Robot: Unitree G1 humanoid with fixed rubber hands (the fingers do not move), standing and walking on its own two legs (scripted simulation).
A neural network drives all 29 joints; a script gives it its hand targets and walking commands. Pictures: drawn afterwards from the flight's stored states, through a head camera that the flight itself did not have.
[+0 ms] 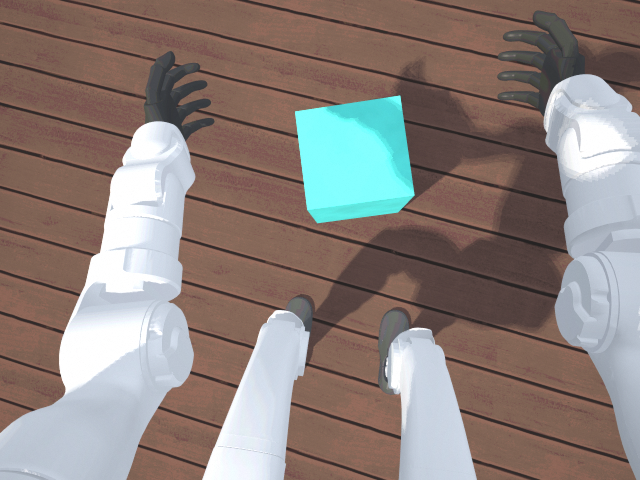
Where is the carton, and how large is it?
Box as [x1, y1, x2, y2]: [295, 96, 414, 222]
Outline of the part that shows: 399,96 295,111 307,209 317,222 397,212 414,195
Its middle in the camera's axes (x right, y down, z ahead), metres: +0.07 -0.17 +0.88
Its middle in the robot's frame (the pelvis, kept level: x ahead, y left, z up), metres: +0.55 +0.04 -0.54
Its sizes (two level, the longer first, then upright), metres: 0.210 0.200 0.250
